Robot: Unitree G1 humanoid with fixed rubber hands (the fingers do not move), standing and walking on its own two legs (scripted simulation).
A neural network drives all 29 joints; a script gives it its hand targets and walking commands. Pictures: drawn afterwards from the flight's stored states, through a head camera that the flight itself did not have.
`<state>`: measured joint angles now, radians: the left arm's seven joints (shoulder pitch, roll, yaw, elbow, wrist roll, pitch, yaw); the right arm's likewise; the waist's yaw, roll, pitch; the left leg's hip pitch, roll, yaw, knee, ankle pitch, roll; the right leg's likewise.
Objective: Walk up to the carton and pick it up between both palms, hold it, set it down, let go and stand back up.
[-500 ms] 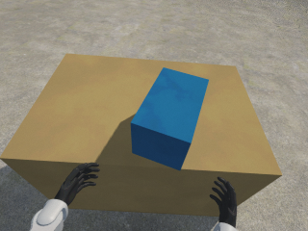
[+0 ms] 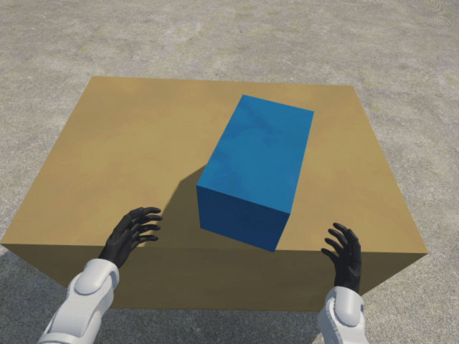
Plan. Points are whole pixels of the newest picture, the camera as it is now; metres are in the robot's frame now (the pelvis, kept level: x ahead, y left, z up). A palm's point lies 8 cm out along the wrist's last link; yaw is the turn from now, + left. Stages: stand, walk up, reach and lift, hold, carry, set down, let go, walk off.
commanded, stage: reach and lift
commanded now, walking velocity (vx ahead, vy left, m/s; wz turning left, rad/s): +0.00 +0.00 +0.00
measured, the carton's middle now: (257, 169) +0.49 -0.04 -0.05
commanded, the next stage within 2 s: none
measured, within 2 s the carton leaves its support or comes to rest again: neither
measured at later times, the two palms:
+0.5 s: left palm (145, 200) +0.33 +0.17 +0.04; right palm (358, 244) +0.27 -0.20 +0.03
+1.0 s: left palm (154, 152) +0.41 +0.17 +0.09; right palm (356, 199) +0.33 -0.19 +0.08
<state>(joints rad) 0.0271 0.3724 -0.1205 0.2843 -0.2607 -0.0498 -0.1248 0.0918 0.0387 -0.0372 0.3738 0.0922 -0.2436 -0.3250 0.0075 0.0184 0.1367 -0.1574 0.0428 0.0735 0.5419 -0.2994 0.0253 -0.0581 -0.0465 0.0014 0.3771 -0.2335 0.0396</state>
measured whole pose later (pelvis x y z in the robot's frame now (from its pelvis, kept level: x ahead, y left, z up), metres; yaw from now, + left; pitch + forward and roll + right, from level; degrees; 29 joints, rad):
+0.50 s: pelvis +0.00 -0.03 +0.00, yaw +0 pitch -4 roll -1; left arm -0.31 0.36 -0.02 0.49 -0.22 0.10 -0.14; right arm -0.12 0.02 0.03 0.35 0.16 -0.05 -0.40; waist -0.05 -0.01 0.13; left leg -0.15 0.06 0.06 0.45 -0.24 -0.01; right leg -0.09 -0.03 -0.01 0.37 -0.22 0.05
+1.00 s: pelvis -0.02 -0.01 +0.00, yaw +0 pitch +3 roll -2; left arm -0.67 0.38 -0.03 0.69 -0.21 0.21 -0.09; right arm -0.48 0.00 -0.06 0.52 0.22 0.12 -0.37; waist -0.10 -0.04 0.02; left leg -0.33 0.05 0.06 0.48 -0.22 0.01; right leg -0.23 -0.04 0.00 0.34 -0.16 0.06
